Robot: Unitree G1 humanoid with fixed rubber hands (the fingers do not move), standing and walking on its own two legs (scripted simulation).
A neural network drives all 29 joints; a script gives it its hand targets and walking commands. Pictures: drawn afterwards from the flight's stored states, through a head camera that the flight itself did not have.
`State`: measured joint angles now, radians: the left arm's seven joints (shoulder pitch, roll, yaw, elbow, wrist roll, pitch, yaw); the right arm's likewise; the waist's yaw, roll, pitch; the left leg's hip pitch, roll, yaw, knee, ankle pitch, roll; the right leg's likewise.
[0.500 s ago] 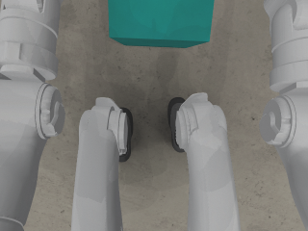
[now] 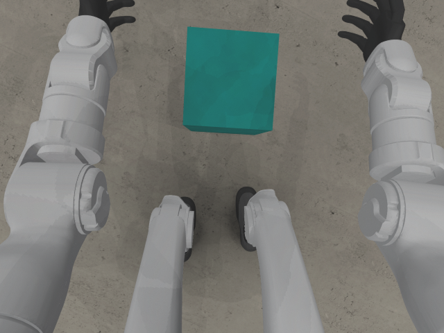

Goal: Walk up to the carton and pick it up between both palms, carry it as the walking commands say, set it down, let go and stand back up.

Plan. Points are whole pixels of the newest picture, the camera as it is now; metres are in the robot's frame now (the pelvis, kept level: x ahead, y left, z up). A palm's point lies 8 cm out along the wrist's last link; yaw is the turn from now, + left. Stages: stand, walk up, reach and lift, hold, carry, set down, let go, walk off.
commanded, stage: set down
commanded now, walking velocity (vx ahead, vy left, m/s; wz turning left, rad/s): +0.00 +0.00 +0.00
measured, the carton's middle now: (227, 91) +0.52 -0.04 -0.44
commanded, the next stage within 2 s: let go in 0.40 s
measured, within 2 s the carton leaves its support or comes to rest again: neither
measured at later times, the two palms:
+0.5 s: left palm out of the picture +0.54 +0.15 +0.00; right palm (438, 16) +0.51 -0.24 +0.00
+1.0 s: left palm out of the picture +0.39 +0.19 +0.08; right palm out of the picture +0.35 -0.26 +0.09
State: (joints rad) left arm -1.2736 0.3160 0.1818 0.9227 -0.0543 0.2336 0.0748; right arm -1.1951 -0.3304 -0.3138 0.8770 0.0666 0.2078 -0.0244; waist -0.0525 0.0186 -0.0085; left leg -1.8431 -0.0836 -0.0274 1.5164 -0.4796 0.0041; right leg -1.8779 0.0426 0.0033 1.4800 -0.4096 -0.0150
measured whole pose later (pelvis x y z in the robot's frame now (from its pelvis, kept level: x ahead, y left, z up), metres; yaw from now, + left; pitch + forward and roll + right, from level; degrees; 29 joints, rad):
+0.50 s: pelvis +0.03 +0.00 +0.11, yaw +0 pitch +44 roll +1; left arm -1.12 0.23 0.31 0.96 0.09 0.13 0.03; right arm -1.04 -0.23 -0.39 0.90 -0.06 0.10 0.03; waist -0.05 0.01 -0.05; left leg -1.44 -0.07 -0.04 0.98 -0.32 0.00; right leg -1.47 0.05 0.03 0.96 -0.25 -0.01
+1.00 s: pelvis +0.08 -0.01 +0.19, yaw +0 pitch +24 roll +0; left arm -0.29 0.17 0.15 0.62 0.07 0.05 0.00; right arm -0.23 -0.22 -0.14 0.60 -0.01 0.04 0.08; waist -0.04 -0.01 -0.02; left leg -0.79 -0.04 -0.08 0.66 -0.29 -0.01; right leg -0.82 0.05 0.02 0.65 -0.23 -0.04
